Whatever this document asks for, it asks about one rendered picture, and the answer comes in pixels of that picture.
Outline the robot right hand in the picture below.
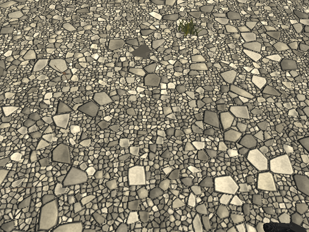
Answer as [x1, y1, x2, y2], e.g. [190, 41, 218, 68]
[263, 221, 307, 232]

